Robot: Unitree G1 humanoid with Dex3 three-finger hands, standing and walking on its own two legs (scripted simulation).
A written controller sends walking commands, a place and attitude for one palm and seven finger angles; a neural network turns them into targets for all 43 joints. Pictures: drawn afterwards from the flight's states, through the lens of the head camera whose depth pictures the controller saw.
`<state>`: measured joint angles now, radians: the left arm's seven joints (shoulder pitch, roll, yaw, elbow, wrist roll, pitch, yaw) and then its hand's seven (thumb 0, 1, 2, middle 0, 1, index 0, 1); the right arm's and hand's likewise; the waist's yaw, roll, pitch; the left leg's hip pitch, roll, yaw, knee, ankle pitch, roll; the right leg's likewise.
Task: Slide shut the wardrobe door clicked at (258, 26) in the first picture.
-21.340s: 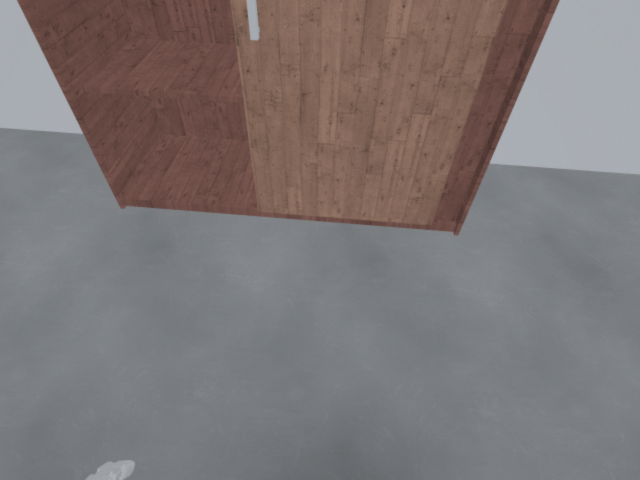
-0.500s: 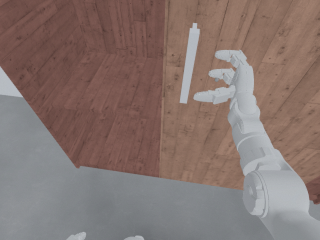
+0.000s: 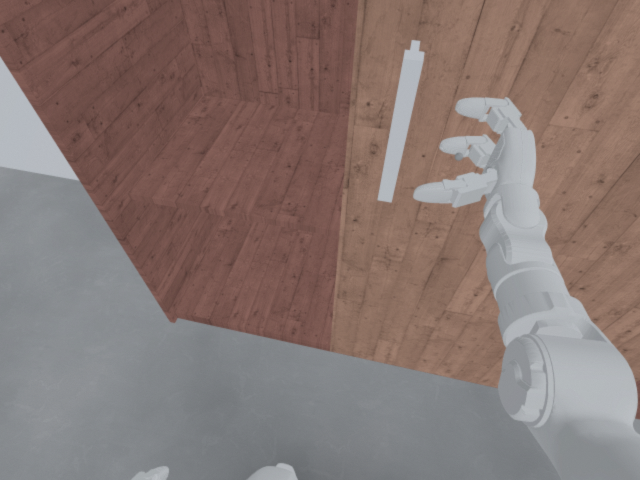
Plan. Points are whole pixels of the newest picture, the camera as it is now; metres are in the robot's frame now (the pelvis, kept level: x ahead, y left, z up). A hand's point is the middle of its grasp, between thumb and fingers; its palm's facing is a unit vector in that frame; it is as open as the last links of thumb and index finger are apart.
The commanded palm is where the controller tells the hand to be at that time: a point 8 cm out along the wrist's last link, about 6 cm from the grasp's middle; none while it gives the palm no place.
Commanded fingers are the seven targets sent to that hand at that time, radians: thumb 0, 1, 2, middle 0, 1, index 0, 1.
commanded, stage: move the hooked fingers beside the handle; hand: right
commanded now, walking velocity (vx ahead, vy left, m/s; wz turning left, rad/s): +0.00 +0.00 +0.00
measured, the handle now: (398, 129) +0.53 +0.00 +0.16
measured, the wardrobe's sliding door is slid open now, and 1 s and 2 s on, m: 0.54 0.56 0.58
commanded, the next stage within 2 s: none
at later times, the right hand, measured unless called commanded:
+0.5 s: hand (466, 157) +0.49 -0.08 +0.17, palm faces -0.02 +1.00 +0.00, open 13.2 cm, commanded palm +0.47 -0.19 +0.14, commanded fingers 0.00 0.50 -0.30 0.30 1.20 0.30 1.20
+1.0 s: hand (480, 159) +0.49 -0.10 +0.16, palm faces +0.00 +1.00 +0.00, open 13.4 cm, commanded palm +0.46 -0.19 +0.15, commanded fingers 0.00 0.50 -0.30 0.30 1.20 0.30 1.20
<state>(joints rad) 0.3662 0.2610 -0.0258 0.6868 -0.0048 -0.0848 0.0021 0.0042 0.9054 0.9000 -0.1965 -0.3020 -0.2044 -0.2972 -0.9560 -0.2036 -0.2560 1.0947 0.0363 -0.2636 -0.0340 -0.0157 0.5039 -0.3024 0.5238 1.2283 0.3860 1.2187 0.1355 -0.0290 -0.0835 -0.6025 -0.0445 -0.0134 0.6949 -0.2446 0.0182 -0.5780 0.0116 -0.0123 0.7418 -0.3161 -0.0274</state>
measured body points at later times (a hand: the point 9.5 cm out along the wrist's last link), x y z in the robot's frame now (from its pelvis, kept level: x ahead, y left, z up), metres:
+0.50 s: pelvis +0.00 +0.00 +0.00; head +0.03 +0.00 +0.45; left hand +0.05 +0.26 -0.11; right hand +0.48 -0.14 +0.17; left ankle +0.06 +0.11 -0.71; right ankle +0.03 -0.10 -0.71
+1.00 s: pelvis +0.00 +0.00 +0.00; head +0.04 +0.01 +0.45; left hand +0.05 +0.26 -0.11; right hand +0.48 -0.15 +0.17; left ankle +0.06 +0.11 -0.71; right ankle +0.03 -0.10 -0.71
